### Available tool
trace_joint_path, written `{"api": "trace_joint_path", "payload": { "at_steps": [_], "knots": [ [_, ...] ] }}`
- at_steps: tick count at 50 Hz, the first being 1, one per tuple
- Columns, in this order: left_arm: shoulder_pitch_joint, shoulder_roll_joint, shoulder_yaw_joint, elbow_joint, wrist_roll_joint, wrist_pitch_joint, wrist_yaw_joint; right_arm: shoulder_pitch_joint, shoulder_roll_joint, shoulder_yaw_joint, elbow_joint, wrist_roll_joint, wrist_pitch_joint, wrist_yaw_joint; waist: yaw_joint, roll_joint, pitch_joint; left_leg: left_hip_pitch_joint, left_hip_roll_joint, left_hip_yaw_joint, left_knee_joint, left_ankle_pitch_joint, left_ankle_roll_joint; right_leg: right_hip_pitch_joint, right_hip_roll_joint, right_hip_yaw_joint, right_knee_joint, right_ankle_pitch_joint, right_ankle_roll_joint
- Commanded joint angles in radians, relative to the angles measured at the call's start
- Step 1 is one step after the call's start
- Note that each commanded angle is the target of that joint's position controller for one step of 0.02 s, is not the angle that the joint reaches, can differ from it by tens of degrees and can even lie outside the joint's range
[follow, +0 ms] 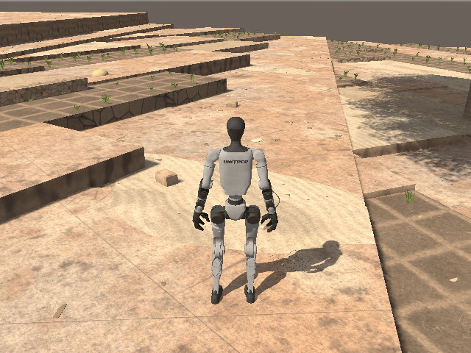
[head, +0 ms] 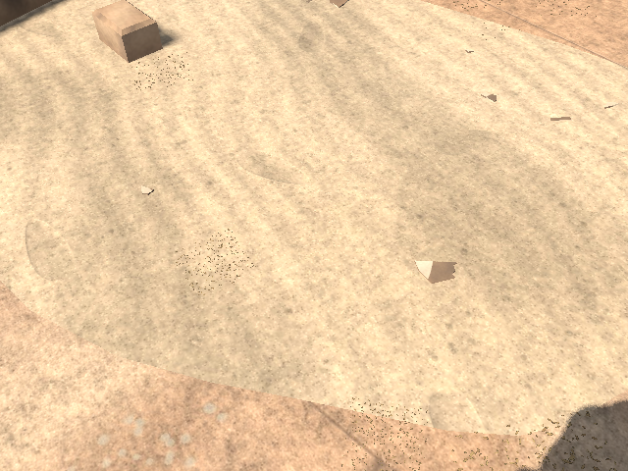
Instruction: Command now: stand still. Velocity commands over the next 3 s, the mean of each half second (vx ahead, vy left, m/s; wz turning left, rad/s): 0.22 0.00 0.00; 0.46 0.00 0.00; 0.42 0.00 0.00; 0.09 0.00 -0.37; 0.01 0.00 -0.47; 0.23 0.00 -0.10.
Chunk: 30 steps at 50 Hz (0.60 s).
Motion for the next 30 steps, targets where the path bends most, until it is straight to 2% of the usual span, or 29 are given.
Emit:
{"api": "trace_joint_path", "payload": {
  "at_steps": [1,4,5,7,8,9,10,11,12,13,14,16,17,18,19,20,21,22,23,24,25,27,30],
  "knots": [
    [0.03,0.107,0.017,-0.027,0.0,-0.007,0.004,0.048,-0.097,-0.015,-0.012,0.0,-0.007,-0.003,0.0,-0.002,0.001,-0.031,0.014,0.002,-0.069,0.14,0.019,-0.004,-0.049,0.049,-0.104,0.086,-0.02],
    [0.041,0.102,0.017,-0.027,-0.001,-0.007,0.004,0.053,-0.093,-0.013,-0.002,0.001,-0.006,-0.004,-0.001,-0.001,0.003,-0.033,0.014,0.003,-0.069,0.137,0.018,-0.004,-0.048,0.049,-0.104,0.087,-0.021],
    [0.06,0.092,0.015,-0.018,0.0,-0.006,0.005,0.072,-0.077,-0.009,0.011,0.0,-0.005,-0.004,-0.002,-0.01,-0.02,-0.024,0.0,0.02,-0.067,0.049,0.019,0.004,-0.043,0.046,-0.119,-0.025,-0.023],
    [0.076,0.136,0.03,-0.018,-0.013,-0.001,0.011,0.065,-0.081,-0.012,0.008,0.009,-0.006,-0.007,0.006,-0.058,0.021,-0.099,-0.047,0.072,0.013,-0.214,0.038,-0.03,-0.058,0.095,-0.154,-0.375,-0.064],
    [0.098,0.157,0.037,-0.02,-0.017,-0.004,0.012,0.043,-0.082,-0.012,-0.007,0.01,-0.014,-0.006,0.017,-0.095,0.055,-0.17,-0.049,0.083,0.072,-0.274,0.048,-0.041,-0.115,0.181,-0.204,-0.516,-0.103],
    [0.134,0.183,0.047,-0.019,-0.02,-0.012,0.011,0.018,-0.066,-0.008,-0.024,0.013,-0.028,-0.001,0.03,-0.148,0.076,-0.235,-0.046,0.103,0.159,-0.249,0.053,-0.025,-0.206,0.31,-0.273,-0.609,-0.154],
    [0.153,0.209,0.058,-0.019,-0.022,-0.021,0.011,-0.001,-0.054,-0.004,-0.037,0.017,-0.044,0.005,0.035,-0.18,0.092,-0.255,-0.013,0.105,0.257,-0.191,0.056,-0.042,-0.301,0.441,-0.335,-0.632,-0.208],
    [0.145,0.211,0.062,-0.029,-0.018,-0.03,0.011,-0.013,-0.062,-0.008,-0.043,0.021,-0.058,0.013,0.029,-0.165,0.111,-0.277,0.021,0.085,0.324,-0.174,0.065,-0.065,-0.347,0.502,-0.364,-0.598,-0.238],
    [0.127,0.202,0.062,-0.043,-0.014,-0.038,0.009,-0.011,-0.067,-0.012,-0.044,0.024,-0.068,0.02,0.017,-0.15,0.112,-0.297,0.043,0.072,0.369,-0.208,0.076,-0.063,-0.359,0.506,-0.369,-0.547,-0.242],
    [0.101,0.197,0.062,-0.059,-0.019,-0.045,0.005,0.0,-0.063,-0.013,-0.045,0.028,-0.077,0.026,-0.001,-0.146,0.109,-0.294,0.063,0.067,0.337,-0.235,0.09,-0.06,-0.355,0.475,-0.361,-0.492,-0.228],
    [0.065,0.19,0.062,-0.077,-0.031,-0.046,0.002,0.014,-0.064,-0.014,-0.042,0.031,-0.085,0.03,-0.023,-0.134,0.101,-0.229,0.069,0.076,0.232,-0.22,0.102,-0.079,-0.321,0.4,-0.347,-0.423,-0.195],
    [0.008,0.187,0.062,-0.103,-0.047,-0.037,-0.002,0.123,-0.057,-0.026,0.016,0.026,-0.093,0.034,-0.084,-0.103,0.054,0.067,-0.002,0.161,-0.009,-0.01,0.095,-0.197,-0.195,0.207,-0.249,-0.295,-0.134],
    [0.011,0.166,0.056,-0.109,-0.043,-0.036,-0.003,0.192,-0.064,-0.034,0.047,0.02,-0.089,0.035,-0.102,-0.059,0.036,0.162,-0.014,0.147,-0.042,0.025,0.083,-0.242,-0.145,0.147,-0.15,-0.244,-0.114],
    [-0.001,0.106,0.038,-0.122,-0.033,-0.044,-0.011,0.297,-0.099,-0.046,0.067,0.017,-0.087,0.033,-0.133,0.084,-0.005,0.279,0.118,-0.058,-0.135,-0.081,0.114,-0.342,-0.071,0.051,0.095,-0.172,-0.07],
    [-0.001,0.052,0.026,-0.156,-0.022,-0.064,-0.015,0.389,-0.218,-0.069,0.064,0.024,-0.089,0.037,-0.142,0.307,-0.026,0.374,0.336,-0.438,-0.284,-0.212,0.228,-0.53,0.025,-0.056,0.382,-0.226,-0.023],
    [-0.02,0.078,0.034,-0.171,-0.04,-0.077,-0.015,0.373,-0.205,-0.06,0.068,0.005,-0.102,0.045,-0.122,0.26,0.02,0.297,0.424,-0.626,-0.342,-0.377,0.315,-0.627,-0.008,0.028,0.582,-0.303,-0.037],
    [-0.029,0.106,0.038,-0.179,-0.054,-0.087,-0.022,0.279,-0.147,-0.043,0.035,0.006,-0.116,0.048,-0.081,0.146,0.093,0.262,0.401,-0.559,-0.346,-0.406,0.297,-0.694,-0.072,0.071,0.664,-0.207,-0.057],
    [-0.019,0.116,0.041,-0.169,-0.05,-0.095,-0.028,0.215,-0.128,-0.035,0.011,0.008,-0.122,0.054,-0.057,0.109,0.099,0.252,0.351,-0.448,-0.345,-0.319,0.258,-0.702,-0.101,0.064,0.67,-0.106,-0.066],
    [-0.021,0.127,0.048,-0.164,-0.036,-0.101,-0.029,0.176,-0.124,-0.031,-0.006,0.011,-0.122,0.059,-0.044,0.081,0.09,0.249,0.314,-0.355,-0.351,-0.188,0.225,-0.689,-0.123,0.055,0.634,-0.028,-0.064],
    [-0.034,0.138,0.055,-0.166,-0.024,-0.104,-0.033,0.17,-0.104,-0.023,-0.012,0.009,-0.117,0.06,-0.04,0.077,0.082,0.243,0.281,-0.267,-0.355,-0.046,0.199,-0.66,-0.138,0.046,0.585,0.031,-0.056],
    [-0.042,0.127,0.056,-0.166,-0.02,-0.103,-0.039,0.193,-0.086,-0.017,-0.009,0.004,-0.11,0.058,-0.045,0.088,0.066,0.238,0.249,-0.194,-0.357,0.071,0.186,-0.625,-0.141,0.025,0.551,0.07,-0.044],
    [-0.082,0.091,0.049,-0.181,-0.016,-0.096,-0.046,0.242,-0.095,-0.016,0.001,0.0,-0.099,0.047,-0.058,0.095,0.055,0.236,0.22,-0.104,-0.353,0.249,0.191,-0.611,-0.132,-0.015,0.482,0.128,-0.014],
    [-0.229,0.052,0.031,-0.245,-0.02,-0.092,-0.049,0.252,-0.129,-0.02,-0.012,-0.002,-0.089,0.03,-0.084,0.076,0.083,0.152,0.193,-0.031,-0.38,0.304,0.193,-0.535,-0.101,-0.054,0.259,0.229,0.013]
  ]
}}
Next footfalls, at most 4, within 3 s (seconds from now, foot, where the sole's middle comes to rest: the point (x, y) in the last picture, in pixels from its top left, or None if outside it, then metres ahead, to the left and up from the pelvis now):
0.82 right None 0.44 -0.09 -0.77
1.36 left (270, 366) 0.75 0.15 -0.77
1.88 right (369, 372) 0.74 -0.08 -0.77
2.38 left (282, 337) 0.83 0.13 -0.77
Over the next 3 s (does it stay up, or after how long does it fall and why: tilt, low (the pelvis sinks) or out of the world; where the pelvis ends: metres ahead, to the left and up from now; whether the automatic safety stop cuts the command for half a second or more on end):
stays up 0.80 0.00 0.01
